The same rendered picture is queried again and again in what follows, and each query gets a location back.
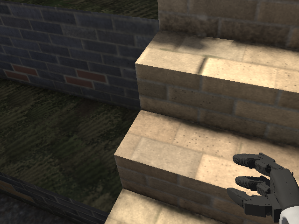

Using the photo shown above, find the right robot forearm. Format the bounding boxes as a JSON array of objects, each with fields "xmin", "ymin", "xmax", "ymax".
[{"xmin": 279, "ymin": 206, "xmax": 299, "ymax": 224}]

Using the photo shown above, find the right robot hand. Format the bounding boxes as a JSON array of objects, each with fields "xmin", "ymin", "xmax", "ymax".
[{"xmin": 227, "ymin": 152, "xmax": 299, "ymax": 223}]

